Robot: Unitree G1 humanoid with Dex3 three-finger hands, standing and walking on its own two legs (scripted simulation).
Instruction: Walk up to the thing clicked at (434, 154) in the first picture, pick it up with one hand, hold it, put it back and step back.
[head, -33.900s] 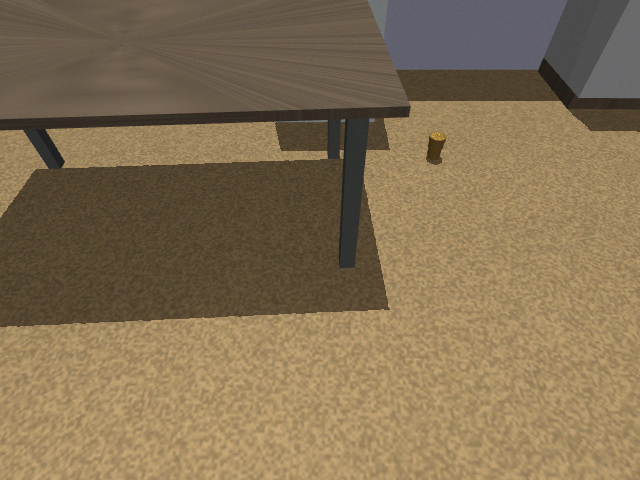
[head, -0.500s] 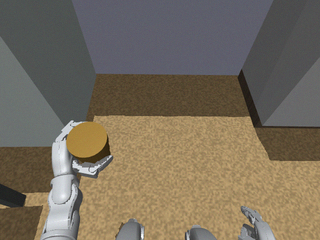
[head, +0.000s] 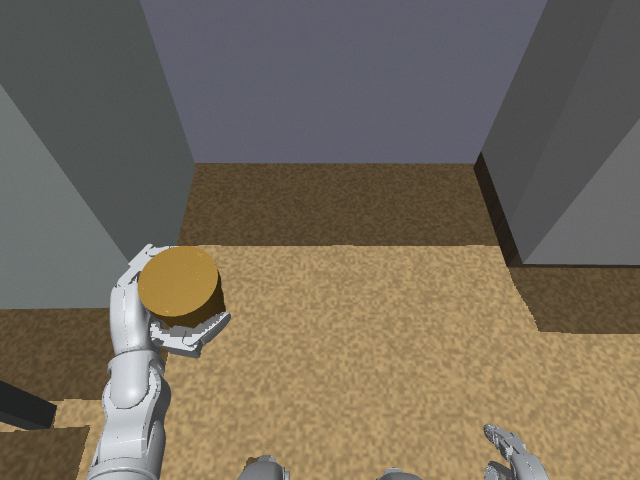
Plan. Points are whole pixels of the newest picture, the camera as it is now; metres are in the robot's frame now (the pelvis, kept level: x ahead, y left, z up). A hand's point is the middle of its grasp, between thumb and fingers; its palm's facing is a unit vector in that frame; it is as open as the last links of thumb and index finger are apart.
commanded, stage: hold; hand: left
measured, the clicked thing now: (192, 302) +0.33 +0.18 +0.03
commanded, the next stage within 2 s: none
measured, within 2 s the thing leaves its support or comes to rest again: neither
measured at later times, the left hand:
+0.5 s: hand (183, 300) +0.32 +0.18 +0.06, palm faces +0.25 -0.97 -0.01, open 10.5 cm
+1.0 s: hand (184, 300) +0.31 +0.18 +0.07, palm faces +0.24 -0.97 -0.01, open 10.5 cm
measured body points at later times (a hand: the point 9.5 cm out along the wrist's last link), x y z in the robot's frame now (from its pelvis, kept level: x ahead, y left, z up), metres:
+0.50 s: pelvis +0.00 +0.00 +0.01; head +0.04 +0.01 +0.46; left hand +0.30 +0.23 +0.06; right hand +0.14 -0.24 -0.09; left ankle +0.02 +0.13 -0.68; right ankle +0.00 -0.13 -0.68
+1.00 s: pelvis -0.01 +0.00 +0.02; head +0.03 +0.01 +0.46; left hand +0.29 +0.23 +0.07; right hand +0.14 -0.23 -0.09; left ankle +0.02 +0.13 -0.68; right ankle +0.00 -0.13 -0.68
